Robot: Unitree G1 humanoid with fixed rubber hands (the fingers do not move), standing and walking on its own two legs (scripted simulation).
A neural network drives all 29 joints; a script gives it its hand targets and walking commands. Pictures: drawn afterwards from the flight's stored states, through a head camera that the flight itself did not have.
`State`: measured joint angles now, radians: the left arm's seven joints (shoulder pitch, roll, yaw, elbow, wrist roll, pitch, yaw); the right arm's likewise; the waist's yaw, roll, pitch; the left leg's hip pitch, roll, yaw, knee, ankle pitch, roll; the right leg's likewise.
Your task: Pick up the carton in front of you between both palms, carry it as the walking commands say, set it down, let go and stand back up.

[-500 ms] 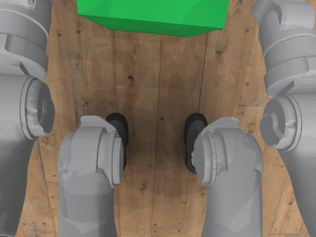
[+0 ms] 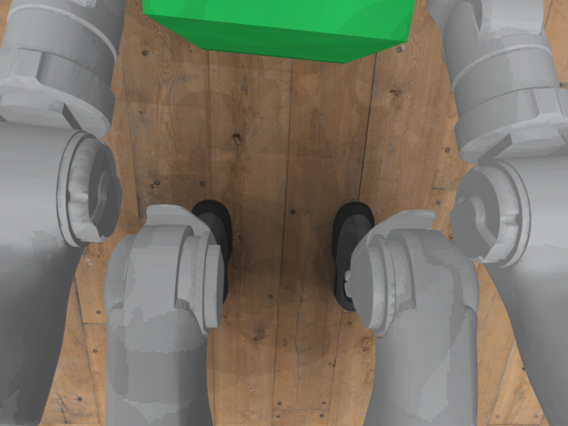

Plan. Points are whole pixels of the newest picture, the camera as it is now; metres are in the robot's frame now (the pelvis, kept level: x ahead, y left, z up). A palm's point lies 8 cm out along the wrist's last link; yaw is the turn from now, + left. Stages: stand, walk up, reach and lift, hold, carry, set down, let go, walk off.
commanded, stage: reach and lift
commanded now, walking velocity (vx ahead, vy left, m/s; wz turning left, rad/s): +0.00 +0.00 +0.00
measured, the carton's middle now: out of the picture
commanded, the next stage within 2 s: none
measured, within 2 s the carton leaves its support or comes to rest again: leaves its support in 0.32 s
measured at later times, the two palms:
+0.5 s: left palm out of the picture +0.56 +0.17 -0.08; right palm out of the picture +0.56 -0.13 -0.08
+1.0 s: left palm out of the picture +0.51 +0.17 +0.08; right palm out of the picture +0.51 -0.13 +0.08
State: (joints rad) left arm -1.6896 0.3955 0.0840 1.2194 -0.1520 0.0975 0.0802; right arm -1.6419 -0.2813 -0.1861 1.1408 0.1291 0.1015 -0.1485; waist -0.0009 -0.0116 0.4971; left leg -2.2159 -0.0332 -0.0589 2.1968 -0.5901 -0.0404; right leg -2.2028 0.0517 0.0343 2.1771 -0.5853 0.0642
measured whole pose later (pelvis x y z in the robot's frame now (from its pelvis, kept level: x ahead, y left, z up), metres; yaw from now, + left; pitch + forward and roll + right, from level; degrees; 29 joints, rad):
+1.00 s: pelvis +0.00 +0.00 +0.13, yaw +2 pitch +44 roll -1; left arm -1.13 0.04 0.47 0.68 0.25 0.43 0.01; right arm -1.10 0.02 -0.53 0.64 -0.24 0.42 -0.06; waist 0.00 -0.01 -0.14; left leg -1.99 -0.11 -0.11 1.69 -0.46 -0.07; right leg -1.98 0.11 0.10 1.68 -0.47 0.08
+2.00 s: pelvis +0.10 +0.00 +0.39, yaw +2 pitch +8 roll +0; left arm -0.28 -0.16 0.29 0.43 0.24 0.46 0.01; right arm -0.29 0.16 -0.30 0.44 -0.23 0.45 -0.03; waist 0.00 0.00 -0.13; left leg -0.45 -0.05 -0.15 0.57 -0.26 -0.02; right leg -0.44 0.05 0.15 0.58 -0.27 0.02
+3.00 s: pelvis +0.11 +0.00 +0.41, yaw +2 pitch -4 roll +0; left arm -0.25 -0.15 0.22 0.29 0.28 0.69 -0.01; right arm -0.26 0.15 -0.23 0.29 -0.28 0.67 0.00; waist 0.00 0.00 -0.01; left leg -0.08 -0.03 -0.14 0.35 -0.19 -0.02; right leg -0.08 0.03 0.14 0.35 -0.20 0.02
